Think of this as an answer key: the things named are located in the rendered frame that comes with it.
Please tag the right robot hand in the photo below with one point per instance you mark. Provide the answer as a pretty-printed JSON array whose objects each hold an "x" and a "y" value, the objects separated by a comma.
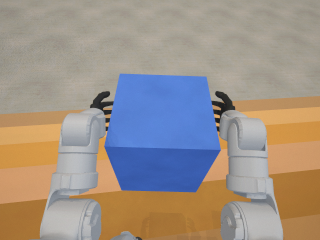
[{"x": 226, "y": 106}]

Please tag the robot right forearm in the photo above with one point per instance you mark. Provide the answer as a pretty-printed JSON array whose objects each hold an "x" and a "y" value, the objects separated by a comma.
[{"x": 247, "y": 149}]

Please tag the left robot shin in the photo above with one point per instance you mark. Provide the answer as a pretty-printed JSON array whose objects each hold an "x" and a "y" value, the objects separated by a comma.
[{"x": 126, "y": 232}]

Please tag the left robot hand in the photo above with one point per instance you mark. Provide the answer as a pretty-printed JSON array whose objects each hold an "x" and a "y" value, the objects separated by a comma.
[{"x": 100, "y": 105}]

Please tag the robot left upper arm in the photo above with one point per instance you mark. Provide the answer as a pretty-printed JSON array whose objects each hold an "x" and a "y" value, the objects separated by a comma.
[{"x": 72, "y": 219}]

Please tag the robot left forearm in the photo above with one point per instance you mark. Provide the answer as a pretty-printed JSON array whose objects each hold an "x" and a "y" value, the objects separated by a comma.
[{"x": 77, "y": 159}]

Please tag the robot right upper arm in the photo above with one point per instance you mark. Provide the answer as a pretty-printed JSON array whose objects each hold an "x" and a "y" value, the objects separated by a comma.
[{"x": 244, "y": 220}]

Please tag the carton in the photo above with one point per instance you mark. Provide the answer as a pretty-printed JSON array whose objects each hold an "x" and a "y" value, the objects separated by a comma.
[{"x": 162, "y": 134}]

